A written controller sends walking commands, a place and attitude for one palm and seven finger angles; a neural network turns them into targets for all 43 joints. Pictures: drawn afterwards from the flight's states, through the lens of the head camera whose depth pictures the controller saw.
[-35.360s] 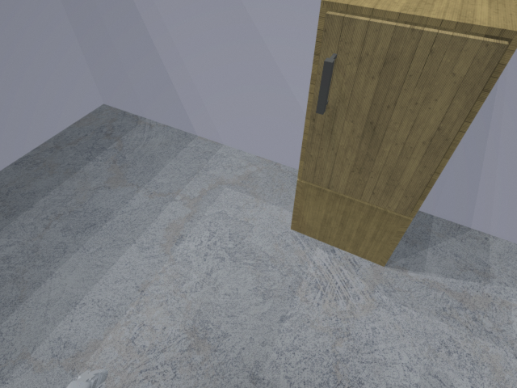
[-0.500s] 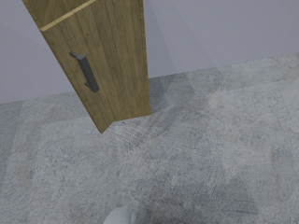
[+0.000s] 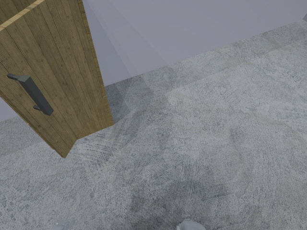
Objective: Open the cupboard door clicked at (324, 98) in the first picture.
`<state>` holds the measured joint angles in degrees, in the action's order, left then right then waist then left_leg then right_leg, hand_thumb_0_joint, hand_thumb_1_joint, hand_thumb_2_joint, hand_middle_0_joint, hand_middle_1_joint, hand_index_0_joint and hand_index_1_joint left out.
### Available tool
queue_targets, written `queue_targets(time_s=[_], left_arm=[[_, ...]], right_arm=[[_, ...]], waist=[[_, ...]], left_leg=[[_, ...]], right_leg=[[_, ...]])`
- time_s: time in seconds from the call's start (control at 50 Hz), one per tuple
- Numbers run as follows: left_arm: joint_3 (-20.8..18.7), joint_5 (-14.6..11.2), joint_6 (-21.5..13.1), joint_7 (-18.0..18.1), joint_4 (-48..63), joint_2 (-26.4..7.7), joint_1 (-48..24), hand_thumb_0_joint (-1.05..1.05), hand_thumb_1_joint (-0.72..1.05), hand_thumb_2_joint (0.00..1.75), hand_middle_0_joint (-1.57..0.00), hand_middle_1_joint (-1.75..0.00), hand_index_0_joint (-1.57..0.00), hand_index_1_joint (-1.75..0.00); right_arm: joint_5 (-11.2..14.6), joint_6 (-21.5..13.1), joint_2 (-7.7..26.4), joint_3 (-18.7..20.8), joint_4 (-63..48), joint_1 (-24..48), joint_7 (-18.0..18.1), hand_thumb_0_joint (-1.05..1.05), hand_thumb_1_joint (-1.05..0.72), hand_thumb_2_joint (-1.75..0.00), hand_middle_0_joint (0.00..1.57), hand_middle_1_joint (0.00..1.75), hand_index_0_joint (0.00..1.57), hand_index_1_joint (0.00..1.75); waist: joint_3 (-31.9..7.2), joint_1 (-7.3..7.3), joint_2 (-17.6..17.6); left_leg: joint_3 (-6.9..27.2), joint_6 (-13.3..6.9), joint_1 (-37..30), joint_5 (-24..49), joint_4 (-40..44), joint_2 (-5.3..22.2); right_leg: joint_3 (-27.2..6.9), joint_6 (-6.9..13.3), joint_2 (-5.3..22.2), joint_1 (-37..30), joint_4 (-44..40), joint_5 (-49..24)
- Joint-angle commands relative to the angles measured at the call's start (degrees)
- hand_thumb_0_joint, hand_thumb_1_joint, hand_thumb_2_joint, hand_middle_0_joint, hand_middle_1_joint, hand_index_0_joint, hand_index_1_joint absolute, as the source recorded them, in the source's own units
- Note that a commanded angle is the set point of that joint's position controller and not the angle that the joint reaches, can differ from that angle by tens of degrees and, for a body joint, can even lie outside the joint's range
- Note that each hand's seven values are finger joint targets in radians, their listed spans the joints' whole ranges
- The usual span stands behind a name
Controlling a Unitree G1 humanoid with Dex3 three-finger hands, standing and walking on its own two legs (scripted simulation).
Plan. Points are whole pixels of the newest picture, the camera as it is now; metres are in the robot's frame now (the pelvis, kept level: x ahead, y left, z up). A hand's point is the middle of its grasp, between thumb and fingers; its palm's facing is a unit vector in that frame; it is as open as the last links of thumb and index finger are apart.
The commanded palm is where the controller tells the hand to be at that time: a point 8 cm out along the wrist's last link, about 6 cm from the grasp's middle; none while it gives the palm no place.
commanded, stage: walk to a spot facing it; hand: left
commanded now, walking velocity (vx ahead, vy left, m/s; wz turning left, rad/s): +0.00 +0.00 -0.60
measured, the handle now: (31, 95) +0.44 +0.40 +0.03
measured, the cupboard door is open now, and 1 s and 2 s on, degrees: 44 44 44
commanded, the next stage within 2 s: turn to face it in 1.96 s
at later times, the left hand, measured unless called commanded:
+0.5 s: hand (100, 209) +0.18 +0.18 -0.18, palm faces -0.29 -0.94 -0.19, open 7.4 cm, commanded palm none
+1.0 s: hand (133, 185) +0.26 +0.08 -0.17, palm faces -0.56 -0.81 -0.20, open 7.4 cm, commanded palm none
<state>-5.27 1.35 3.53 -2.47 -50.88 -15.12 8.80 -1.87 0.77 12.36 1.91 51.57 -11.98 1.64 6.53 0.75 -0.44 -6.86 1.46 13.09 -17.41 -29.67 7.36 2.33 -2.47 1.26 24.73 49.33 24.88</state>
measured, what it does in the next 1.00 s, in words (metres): walks ahead, turning right: right foot, then left foot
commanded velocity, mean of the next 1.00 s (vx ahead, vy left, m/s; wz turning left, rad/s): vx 0.17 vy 0.00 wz -0.59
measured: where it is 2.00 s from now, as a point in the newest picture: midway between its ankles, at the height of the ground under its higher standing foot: (213, 191)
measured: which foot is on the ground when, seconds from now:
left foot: down 0.00-0.08, up 0.10-0.36, down 0.38-0.76, up 0.78-1.00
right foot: up 0.00-0.06, down 0.08-0.38, up 0.40-0.74, down 0.76-1.00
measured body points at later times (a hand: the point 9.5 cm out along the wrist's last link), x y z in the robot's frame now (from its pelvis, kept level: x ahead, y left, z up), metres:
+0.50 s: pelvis +0.03 +0.01 -0.01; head +0.09 +0.02 +0.44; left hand +0.19 +0.23 -0.16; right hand +0.03 -0.26 -0.13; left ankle +0.07 +0.11 -0.74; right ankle -0.03 -0.12 -0.67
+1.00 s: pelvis +0.12 -0.06 +0.00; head +0.15 -0.07 +0.45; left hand +0.29 +0.13 -0.15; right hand +0.03 -0.32 -0.13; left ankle +0.25 +0.02 -0.70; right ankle +0.00 -0.13 -0.74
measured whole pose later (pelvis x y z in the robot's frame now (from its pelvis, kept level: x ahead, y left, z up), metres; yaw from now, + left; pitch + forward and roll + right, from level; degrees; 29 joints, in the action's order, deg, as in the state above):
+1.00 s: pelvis +0.12 -0.06 +0.00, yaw -37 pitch +1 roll -1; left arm -3.9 1.7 -1.0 -1.5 -55.2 -12.3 16.6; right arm -1.1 0.1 13.4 3.7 51.9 -11.1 -1.6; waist 3.7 0.3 0.9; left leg -3.0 4.3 28.6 -18.7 -46.5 5.6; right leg -2.5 0.4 -0.6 8.1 25.3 18.0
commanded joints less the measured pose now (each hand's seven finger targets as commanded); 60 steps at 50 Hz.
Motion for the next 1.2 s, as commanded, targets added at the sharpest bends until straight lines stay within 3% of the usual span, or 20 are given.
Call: queue_targets(time_s=[0.0,0.02,0.04,0.06,0.1,0.32,0.34,0.36,0.38,0.5,0.62,0.68,0.7,0.74,0.76,0.86,1.02,1.06,1.08,1.18], left_arm=[[-0.1,-0.4,-1.8,-0.1,3.6,-3.4,2.7,0.0,0.9,0.9,-0.2,-0.3,-0.2,-0.3],[-0.6,-0.1,-2.2,0.3,2.5,-6.1,6.3,0.0,0.9,0.9,-0.2,-0.3,-0.2,-0.3],[-2.0,0.6,-2.8,1.3,1.6,-12.7,9.9,0.0,0.9,0.9,-0.2,-0.3,-0.2,-0.3],[-2.6,-0.1,-2.7,2.2,0.7,-16.1,12.7,0.0,0.9,0.9,-0.2,-0.3,-0.2,-0.3],[-2.2,-0.3,-2.1,2.7,2.3,-13.5,7.7,0.0,0.9,0.9,-0.2,-0.3,-0.2,-0.3],[-1.3,-0.1,-1.7,2.9,4.0,-9.6,-0.2,0.0,0.9,0.9,-0.2,-0.3,-0.2,-0.3],[-0.9,-0.6,-1.4,2.7,5.0,-7.6,-1.0,0.0,0.9,0.9,-0.2,-0.3,-0.2,-0.3],[0.0,-1.2,-1.1,2.1,6.2,-3.6,0.6,0.0,0.9,0.9,-0.2,-0.3,-0.2,-0.3],[0.0,-0.9,-1.2,1.8,6.8,-4.6,-1.0,0.0,0.9,0.9,-0.2,-0.3,-0.2,-0.3],[-0.1,-0.1,-1.0,-0.1,4.7,-2.0,-0.5,0.0,0.9,0.9,-0.2,-0.3,-0.2,-0.3],[0.7,0.1,-2.3,-1.4,6.3,-1.4,-6.3,0.0,0.9,0.9,-0.2,-0.3,-0.2,-0.3],[0.4,0.3,-2.7,-1.3,4.7,-2.0,-2.8,0.0,0.9,0.9,-0.2,-0.3,-0.2,-0.3],[-0.3,0.3,-3.0,-0.9,2.6,-3.6,2.8,0.0,0.9,0.9,-0.2,-0.3,-0.2,-0.3],[-3.0,0.1,-3.8,1.0,-1.3,-15.1,16.4,0.0,0.9,0.9,-0.2,-0.3,-0.2,-0.3],[-3.1,-0.5,-4.2,1.8,-1.6,-15.0,17.3,0.0,0.9,0.9,-0.2,-0.3,-0.2,-0.3],[-1.2,-0.1,-5.8,2.3,1.4,-8.2,5.2,0.0,0.9,0.9,-0.2,-0.3,-0.2,-0.3],[-1.3,-0.1,-5.9,1.2,0.1,-7.3,2.7,0.0,0.9,0.9,-0.2,-0.3,-0.2,-0.3],[0.3,-0.9,-5.6,0.5,2.4,-0.8,4.5,0.0,0.9,0.9,-0.2,-0.3,-0.2,-0.3],[-0.1,-0.4,-5.8,0.4,3.3,-2.5,1.0,0.0,0.9,0.9,-0.2,-0.3,-0.2,-0.3],[0.1,0.7,-4.6,-1.3,0.7,0.0,1.8,0.0,0.9,0.9,-0.2,-0.3,-0.2,-0.3]], right_arm=[[0.3,-0.7,13.2,3.7,-3.3,-2.0,0.4,0.0,-0.9,-0.9,0.2,0.3,0.2,0.3],[0.7,-0.6,12.3,3.7,-3.9,-1.6,0.1,0.0,-0.9,-0.9,0.2,0.3,0.2,0.3],[1.4,-0.5,7.4,2.8,-5.6,-0.7,-0.1,0.0,-0.9,-0.9,0.2,0.3,0.2,0.3],[1.4,-0.1,6.9,2.0,-7.6,3.2,0.1,0.0,-0.9,-0.9,0.2,0.3,0.2,0.3],[1.7,0.4,7.0,2.2,-6.6,3.0,-0.1,0.0,-0.9,-0.9,0.2,0.3,0.2,0.3],[1.8,-0.4,5.7,2.2,-3.1,-4.3,0.1,0.0,-0.9,-0.9,0.2,0.3,0.2,0.3],[1.5,-1.0,8.5,2.6,-2.3,-7.0,0.5,0.0,-0.9,-0.9,0.2,0.3,0.2,0.3],[0.5,-1.6,14.7,3.7,-2.4,-8.2,0.7,0.0,-0.9,-0.9,0.2,0.3,0.2,0.3],[0.2,-1.5,16.9,4.1,-2.8,-9.4,1.2,0.0,-0.9,-0.9,0.2,0.3,0.2,0.3],[-0.3,-2.1,10.3,2.1,-4.2,-3.3,1.2,0.0,-0.9,-0.9,0.2,0.3,0.2,0.3],[-0.4,-2.2,11.9,3.2,-1.4,-9.3,-0.1,0.0,-0.9,-0.9,0.2,0.3,0.2,0.3],[-0.3,-2.1,12.3,3.3,-1.3,-8.0,-0.5,0.0,-0.9,-0.9,0.2,0.3,0.2,0.3],[0.0,-2.2,11.7,3.2,-1.7,-6.6,-0.7,0.0,-0.9,-0.9,0.2,0.3,0.2,0.3],[1.1,-2.3,5.4,1.3,-7.7,4.6,-1.7,0.0,-0.9,-0.9,0.2,0.3,0.2,0.3],[0.8,-2.3,7.8,1.7,-8.7,7.7,-1.7,0.0,-0.9,-0.9,0.2,0.3,0.2,0.3],[0.4,-1.9,6.4,2.6,-5.2,3.7,-2.7,0.0,-0.9,-0.9,0.2,0.3,0.2,0.3],[0.7,-4.2,7.7,3.0,-1.6,-7.9,-1.8,0.0,-0.9,-0.9,0.2,0.3,0.2,0.3],[-1.0,-5.1,18.3,5.1,1.5,-23.4,-0.4,0.0,-0.9,-0.9,0.2,0.3,0.2,0.3],[-0.6,-4.5,17.5,4.5,1.1,-21.0,0.0,0.0,-0.9,-0.9,0.2,0.3,0.2,0.3],[-0.1,-6.0,7.4,1.6,-0.7,-9.2,-0.1,0.0,-0.9,-0.9,0.2,0.3,0.2,0.3]], waist=[[-10.3,-0.08,-9.8],[-11.1,1.82,-4.8],[-12.2,3.59,13.7],[-11.7,6.04,18.5],[-7.7,3.39,13.3],[-9.5,-3.16,8.7],[-10.1,-4.35,2.5],[-10.3,-4.23,-15.4],[-9.7,-4.91,-16.8],[-7.9,-0.96,-10.1],[-7.7,-4.63,-11.4],[-7.5,-2.32,-7.9],[-8.8,0.72,-3.3],[-7.7,9.08,21.9],[-5.3,8.94,14.8],[-2.3,0.33,10.8],[-7.1,-5.84,1.4],[-15.5,-11.0,-25.0],[-12.0,-9.66,-15.7],[-3.1,-1.73,-9.1]], left_leg=[[2.6,-4.6,-3.7,25.6,-1.1,9.7],[0.8,-1.9,2.4,19.4,-7.7,7.6],[-4.9,1.9,15.3,-2.9,-20.9,-0.2],[0.9,2.3,20.9,-22.2,-31.8,-3.8],[6.6,1.9,23.1,-14.8,-37.4,-1.3],[4.8,2.0,-1.0,1.9,-2.0,-6.1],[9.2,0.4,-7.5,2.0,6.1,-1.7],[26.5,-5.0,-11.8,1.5,13.8,13.1],[33.1,-10.4,-8.1,5.2,16.2,21.7],[8.9,-7.2,-6.1,21.5,10.5,10.2],[5.8,-7.1,-8.8,1.9,12.3,12.6],[1.8,-4.9,-3.4,-0.8,6.8,11.9],[-0.9,-3.0,3.1,-2.1,-0.8,9.5],[-5.0,2.0,31.9,-23.2,-29.6,-3.2],[4.2,1.4,36.6,-18.5,-35.9,-1.2],[4.6,3.1,22.9,-3.1,-28.0,0.1],[1.4,2.3,-10.6,4.3,0.9,-4.5],[36.8,-6.3,-24.4,-18.3,16.1,21.2],[41.4,-9.8,-18.6,-22.8,19.8,24.1],[12.2,-5.1,-4.3,3.1,18.6,12.9]], right_leg=[[3.8,1.8,-2.0,-11.3,-17.4,-9.1],[0.1,3.4,0.5,-20.1,-24.1,-18.0],[-20.1,8.6,14.7,-28.5,-29.3,-34.6],[-29.2,15.0,21.9,-26.7,-28.8,-47.9],[-25.6,16.2,17.4,-19.6,-30.8,-25.6],[-21.6,9.1,6.8,-5.8,-23.0,-24.1],[-18.3,6.2,2.9,0.3,-18.9,-16.9],[-10.1,2.4,-5.3,9.3,-6.5,-0.2],[-5.6,1.0,-4.8,9.9,7.0,11.4],[-1.3,-0.6,0.5,7.4,11.8,0.1],[3.7,1.1,0.4,2.7,-6.6,1.3],[6.6,2.5,-1.7,-8.7,-18.3,-2.9],[5.0,4.1,-1.8,-19.1,-23.4,-5.9],[-33.9,15.8,21.2,-34.5,-36.8,1.1],[-35.3,18.8,22.6,-33.0,-37.7,0.7],[-17.8,14.0,12.6,-15.2,-36.9,-8.8],[-13.4,9.2,4.8,-1.3,-24.0,-5.7],[-1.2,3.6,-6.9,15.3,13.2,11.5],[-7.2,4.6,-1.5,17.6,20.7,7.6],[-3.1,2.4,4.7,15.5,22.0,-10.0]])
